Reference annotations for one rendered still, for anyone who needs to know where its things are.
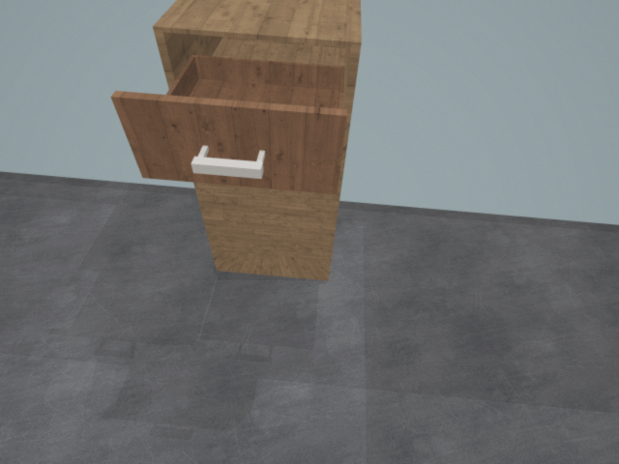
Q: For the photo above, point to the handle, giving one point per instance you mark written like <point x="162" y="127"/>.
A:
<point x="228" y="167"/>

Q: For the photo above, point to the cabinet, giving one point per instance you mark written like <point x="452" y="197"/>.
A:
<point x="264" y="231"/>

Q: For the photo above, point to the drawer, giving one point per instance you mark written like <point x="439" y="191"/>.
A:
<point x="292" y="111"/>

